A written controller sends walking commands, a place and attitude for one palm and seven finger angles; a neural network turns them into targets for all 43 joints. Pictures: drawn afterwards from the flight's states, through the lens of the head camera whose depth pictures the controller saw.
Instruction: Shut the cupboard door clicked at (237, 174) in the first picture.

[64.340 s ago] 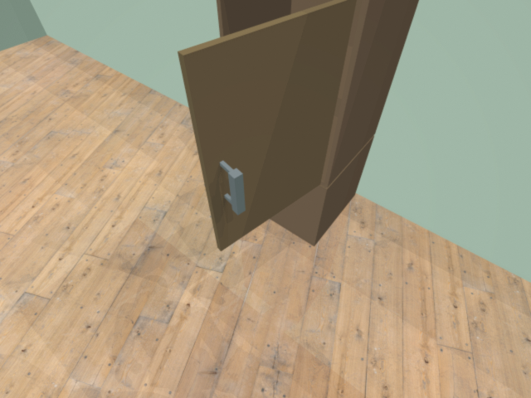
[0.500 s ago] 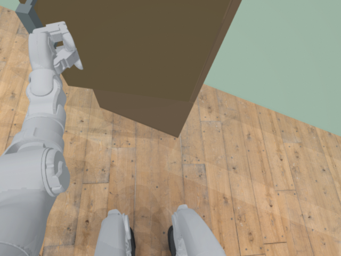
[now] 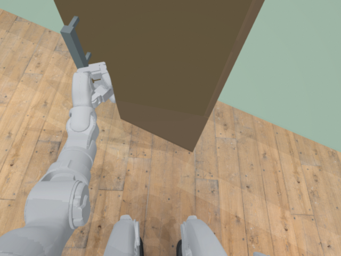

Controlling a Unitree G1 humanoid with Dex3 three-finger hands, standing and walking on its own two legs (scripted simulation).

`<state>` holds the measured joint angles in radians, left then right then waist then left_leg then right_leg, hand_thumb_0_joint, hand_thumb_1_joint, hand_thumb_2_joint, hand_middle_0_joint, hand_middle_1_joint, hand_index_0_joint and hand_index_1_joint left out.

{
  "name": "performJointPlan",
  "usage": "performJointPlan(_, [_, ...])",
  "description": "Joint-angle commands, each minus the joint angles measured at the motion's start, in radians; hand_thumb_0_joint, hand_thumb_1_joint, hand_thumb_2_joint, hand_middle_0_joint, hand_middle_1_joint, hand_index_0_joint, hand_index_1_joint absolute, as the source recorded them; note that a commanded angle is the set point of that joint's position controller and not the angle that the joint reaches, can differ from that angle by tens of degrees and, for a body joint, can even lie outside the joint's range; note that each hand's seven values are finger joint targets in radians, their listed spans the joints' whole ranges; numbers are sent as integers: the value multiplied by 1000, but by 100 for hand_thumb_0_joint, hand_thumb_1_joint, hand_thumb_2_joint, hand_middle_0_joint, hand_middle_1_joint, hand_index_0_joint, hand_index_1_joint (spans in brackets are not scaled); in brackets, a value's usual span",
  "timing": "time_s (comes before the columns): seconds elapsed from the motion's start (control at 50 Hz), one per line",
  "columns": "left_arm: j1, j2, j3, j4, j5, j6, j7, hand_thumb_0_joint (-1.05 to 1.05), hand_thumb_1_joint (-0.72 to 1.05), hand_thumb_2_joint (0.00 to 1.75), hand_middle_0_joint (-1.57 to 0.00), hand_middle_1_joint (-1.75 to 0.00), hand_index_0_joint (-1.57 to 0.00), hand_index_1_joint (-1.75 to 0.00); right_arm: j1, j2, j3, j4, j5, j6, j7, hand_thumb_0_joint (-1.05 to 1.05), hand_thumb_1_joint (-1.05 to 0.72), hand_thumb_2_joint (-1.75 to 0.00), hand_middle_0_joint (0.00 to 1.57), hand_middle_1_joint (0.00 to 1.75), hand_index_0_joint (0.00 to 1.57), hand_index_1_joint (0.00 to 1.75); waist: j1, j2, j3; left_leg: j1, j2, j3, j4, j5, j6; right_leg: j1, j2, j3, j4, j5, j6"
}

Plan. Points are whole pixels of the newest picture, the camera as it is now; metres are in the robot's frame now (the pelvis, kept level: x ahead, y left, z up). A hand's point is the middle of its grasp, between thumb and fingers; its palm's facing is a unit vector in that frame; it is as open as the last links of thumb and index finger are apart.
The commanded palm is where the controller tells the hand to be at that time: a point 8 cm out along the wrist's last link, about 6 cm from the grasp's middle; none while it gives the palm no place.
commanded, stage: draw the hand back to the body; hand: left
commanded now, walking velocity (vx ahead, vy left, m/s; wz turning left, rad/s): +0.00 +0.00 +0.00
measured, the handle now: (79, 45) +0.64 +0.20 +0.05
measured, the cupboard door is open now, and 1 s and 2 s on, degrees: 16 16 16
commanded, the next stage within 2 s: step back with the hand held close in 1.60 s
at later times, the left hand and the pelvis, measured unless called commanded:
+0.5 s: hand (62, 111) +0.38 +0.17 +0.14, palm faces +0.03 -1.00 -0.03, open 3.1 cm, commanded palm +0.34 +0.22 +0.15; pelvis +0.01 -0.01 +0.07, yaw +1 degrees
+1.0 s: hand out of the picture +0.27 +0.24 +0.23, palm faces +0.35 -0.88 -0.32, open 4.4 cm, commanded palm +0.22 +0.28 +0.25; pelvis +0.04 +0.00 +0.12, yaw +1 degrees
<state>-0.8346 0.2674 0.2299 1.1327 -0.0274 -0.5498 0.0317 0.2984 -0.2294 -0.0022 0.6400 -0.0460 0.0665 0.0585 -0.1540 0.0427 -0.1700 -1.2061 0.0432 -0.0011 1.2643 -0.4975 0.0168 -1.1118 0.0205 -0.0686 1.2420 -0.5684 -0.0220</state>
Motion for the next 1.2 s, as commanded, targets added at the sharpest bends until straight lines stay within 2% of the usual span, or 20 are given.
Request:
performJointPlan(0.0, [-449, 157, 39, -159, -9, -63, 0, 0, 90, 90, -130, -150, -130, -150, 165, -183, -62, -46, -5, -9, -14, 0, -90, -90, 20, 30, 20, 30, -48, 22, -450, 416, -27, -57, -115, 271, 6, 124, 22, 45, -173, 333, 4])
performJointPlan(0.04, [-358, 249, 117, -249, -17, -69, -7, 0, 90, 90, -130, -150, -130, -150, 157, -187, -62, -83, -1, -6, -15, 0, -90, -90, 20, 30, 20, 30, 21, 67, -553, 453, -32, -38, -137, 315, 4, 226, 22, 58, -172, 386, -2])
performJointPlan(0.06, [-310, 251, 115, -306, -19, -70, -18, 0, 90, 90, -130, -150, -130, -150, 149, -178, -60, -97, 6, -2, -14, 0, -90, -90, 20, 30, 20, 30, 49, 81, -599, 494, -33, -35, -154, 355, 0, 272, 20, 57, -172, 426, -3])
performJointPlan(0.1, [-202, 214, 85, -390, -37, -48, -41, 0, 90, 90, -130, -150, -130, -150, 137, -168, -60, -126, 21, 4, -13, 0, -90, -90, 20, 30, 20, 30, 65, 56, -586, 527, -32, -23, -190, 370, 0, 337, 26, 56, -208, 459, 1])
performJointPlan(0.16, [-69, 198, 66, -508, -81, 10, -71, 0, 90, 90, -130, -150, -130, -150, 127, -165, -60, -155, 47, 5, -26, 0, -90, -90, 20, 30, 20, 30, 74, -10, -522, 526, -34, -4, -252, 340, 8, 429, 29, 62, -276, 480, 10])
performJointPlan(0.22, [-13, 172, 36, -621, -127, 50, -90, 0, 90, 90, -130, -150, -130, -150, 106, -160, -58, -167, 67, -8, -48, 0, -90, -90, 20, 30, 20, 30, 63, -74, -413, 516, -38, 12, -311, 257, 19, 494, 27, 77, -365, 430, 22])
performJointPlan(0.3, [66, 117, -32, -710, -153, 56, -117, 0, 90, 90, -130, -150, -130, -150, 73, -155, -52, -154, 79, -44, -68, 0, -90, -90, 20, 30, 20, 30, 54, -46, -301, 600, -36, 8, -372, 232, 20, 483, 24, 67, -427, 388, 21])
performJointPlan(0.34, [138, 131, -30, -758, -165, 60, -136, 0, 90, 90, -130, -150, -130, -150, 58, -157, -50, -161, 83, -59, -74, 0, -90, -90, 20, 30, 20, 30, 72, 13, -283, 646, -41, 10, -402, 233, 20, 504, 22, 68, -453, 374, 13])
performJointPlan(0.42, [318, 131, -27, -804, -197, 109, -181, 0, 90, 90, -127, -147, -127, -147, 5, -153, -42, -186, 94, -77, -77, 0, -90, -90, 20, 30, 20, 30, 105, -3, -211, 685, -39, 10, -467, 244, 17, 557, 17, 57, -496, 384, 12])
performJointPlan(0.5, [383, 151, -12, -928, -225, 150, -203, 0, 90, 90, -116, -135, -116, -135, -49, -151, -33, -216, 102, -98, -86, 0, -90, -90, 20, 30, 20, 30, 123, 4, -175, 743, -38, 1, -516, 256, 16, 596, 15, 46, -523, 387, 9])
performJointPlan(0.52, [409, 207, -50, -994, -104, 202, -112, 0, 90, 90, -113, -132, -113, -132, -99, -124, -45, -235, 101, -65, -108, 0, -90, -90, 20, 30, 20, 30, 151, 12, -217, 824, -41, 15, -571, 267, 11, 646, -9, 99, -591, 377, -2])
performJointPlan(0.56, [494, 166, -78, -1093, -85, 276, -31, 0, 90, 90, -108, -126, -108, -126, -120, -118, -33, -255, 98, -52, -131, 0, -90, -90, 20, 30, 20, 30, 141, 27, -167, 871, -36, 15, -618, 281, 14, 690, -13, 85, -632, 393, 2])
performJointPlan(0.62, [555, 190, -52, -1141, -64, 346, 33, 0, 90, 90, -100, -117, -100, -117, -159, -115, -18, -253, 95, -46, -154, 0, -90, -90, 20, 30, 20, 30, 142, -48, -90, 906, -29, 12, -678, 286, 18, 744, -15, 73, -691, 397, 7])
performJointPlan(0.64, [563, 211, -33, -1159, -61, 360, 43, 0, 90, 90, -97, -114, -97, -114, -169, -117, -16, -250, 95, -47, -162, 0, -90, -90, 20, 30, 20, 30, 147, -36, -75, 927, -30, 12, -697, 294, 19, 767, -15, 75, -714, 396, 6])
performJointPlan(0.76, [734, 177, -36, -1308, -48, 424, 67, 0, 90, 90, -81, -96, -81, -96, -205, -98, 9, -242, 86, -88, -158, 0, -90, -90, 20, 30, 20, 30, 169, 32, -19, 1064, -25, 12, -792, 409, 11, 874, -18, 49, -789, 498, 0])
performJointPlan(0.86, [885, 181, -1, -1432, -45, 451, 66, 0, 90, 90, -67, -81, -67, -81, -217, -95, 15, -234, 75, -118, -143, 0, -90, -90, 20, 30, 20, 30, 183, 16, 20, 1115, -18, 14, -844, 494, 7, 936, -18, 40, -835, 559, 4])
performJointPlan(0.94, [962, 234, 78, -1503, -44, 457, 71, 0, 90, 90, -56, -69, -56, -69, -226, -100, 13, -221, 67, -135, -138, 0, -90, -90, 20, 30, 20, 30, 197, -1, 52, 1117, -18, 15, -869, 491, 5, 961, -17, 38, -868, 549, 6])
performJointPlan(1.0, [1001, 245, 114, -1608, -43, 449, 76, 0, 90, 90, -47, -60, -47, -60, -229, -92, 10, -220, 64, -150, -135, 0, -90, -90, 20, 30, 20, 30, 201, 29, 9, 1149, -20, 17, -868, 539, 4, 993, -20, 35, -862, 583, 7])
performJointPlan(1.14, [1178, 300, 231, -1701, -50, 437, 86, 0, 90, 90, -28, -39, -28, -39, -235, -96, -4, -200, 59, -186, -131, 0, -90, -90, 20, 30, 20, 30, 220, 9, 59, 1124, -21, 26, -868, 526, 7, 993, -23, 34, -880, 575, 15])
performJointPlan(1.18, [1208, 296, 247, -1740, -52, 426, 86, 0, 90, 90, -23, -33, -23, -33, -236, -89, -5, -198, 63, -193, -129, 0, -90, -90, 20, 30, 20, 30, 220, 40, 57, 1128, -21, 30, -866, 526, 6, 992, -26, 34, -875, 571, 15])
